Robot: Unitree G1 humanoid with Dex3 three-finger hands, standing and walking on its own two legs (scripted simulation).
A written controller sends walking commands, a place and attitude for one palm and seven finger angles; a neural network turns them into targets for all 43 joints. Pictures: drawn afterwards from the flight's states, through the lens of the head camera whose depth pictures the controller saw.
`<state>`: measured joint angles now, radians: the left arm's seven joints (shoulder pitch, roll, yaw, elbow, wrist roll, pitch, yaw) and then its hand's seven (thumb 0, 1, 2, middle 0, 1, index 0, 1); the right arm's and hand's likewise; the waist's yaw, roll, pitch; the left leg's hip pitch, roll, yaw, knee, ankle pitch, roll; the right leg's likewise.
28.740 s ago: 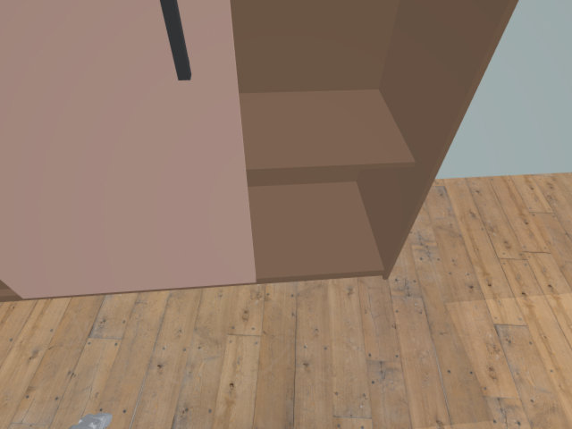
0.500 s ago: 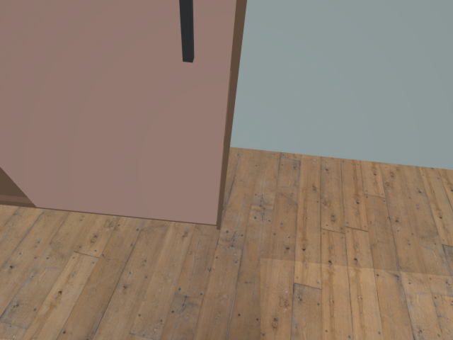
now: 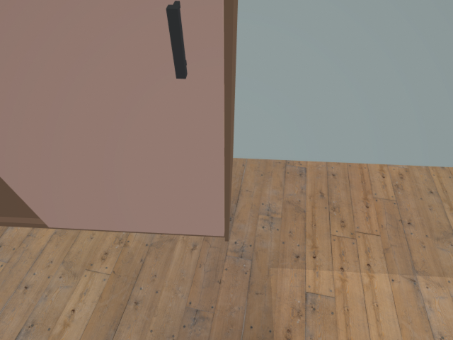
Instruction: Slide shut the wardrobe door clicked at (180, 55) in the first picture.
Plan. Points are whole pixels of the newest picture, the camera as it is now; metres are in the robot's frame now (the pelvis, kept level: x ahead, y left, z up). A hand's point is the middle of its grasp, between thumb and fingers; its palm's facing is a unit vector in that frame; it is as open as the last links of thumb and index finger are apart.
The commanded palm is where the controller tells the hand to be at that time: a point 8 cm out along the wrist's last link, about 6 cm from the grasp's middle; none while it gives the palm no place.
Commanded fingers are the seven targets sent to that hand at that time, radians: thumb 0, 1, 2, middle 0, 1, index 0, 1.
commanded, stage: let the arm hang, fingers relaxed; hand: left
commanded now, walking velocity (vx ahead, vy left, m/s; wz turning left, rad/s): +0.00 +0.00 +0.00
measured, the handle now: (179, 40) +0.66 +0.14 +0.21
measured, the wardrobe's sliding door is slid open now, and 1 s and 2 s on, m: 0.00 0.00 0.00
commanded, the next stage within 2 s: look to check the result in 0.20 s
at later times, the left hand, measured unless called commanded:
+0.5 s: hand out of the picture +0.03 +0.18 -0.17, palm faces +0.01 -0.98 -0.22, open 7.4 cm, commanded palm none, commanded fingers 0.00 0.90 0.90 -0.20 -0.30 -0.20 -0.30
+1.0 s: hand out of the picture +0.08 +0.19 -0.17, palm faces +0.00 -0.97 -0.26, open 7.4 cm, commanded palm none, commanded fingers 0.00 0.90 0.90 -0.20 -0.30 -0.20 -0.30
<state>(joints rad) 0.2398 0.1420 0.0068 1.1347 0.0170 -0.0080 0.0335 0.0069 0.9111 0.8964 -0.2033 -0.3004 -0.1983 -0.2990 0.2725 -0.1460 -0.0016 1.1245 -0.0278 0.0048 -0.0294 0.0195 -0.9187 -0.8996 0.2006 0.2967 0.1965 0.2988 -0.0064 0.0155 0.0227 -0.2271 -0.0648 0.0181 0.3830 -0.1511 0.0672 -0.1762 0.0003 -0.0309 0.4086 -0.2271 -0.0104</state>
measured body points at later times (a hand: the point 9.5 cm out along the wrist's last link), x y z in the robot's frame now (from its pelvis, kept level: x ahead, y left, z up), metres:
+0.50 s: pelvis +0.02 -0.01 +0.00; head +0.04 -0.01 +0.45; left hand +0.03 +0.23 -0.16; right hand +0.04 -0.25 -0.16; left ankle +0.03 +0.07 -0.74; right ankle +0.00 -0.11 -0.74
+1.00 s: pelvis +0.03 -0.02 +0.00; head +0.06 -0.02 +0.45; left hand +0.08 +0.24 -0.15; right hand +0.08 -0.28 -0.15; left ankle +0.03 +0.07 -0.74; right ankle +0.00 -0.11 -0.74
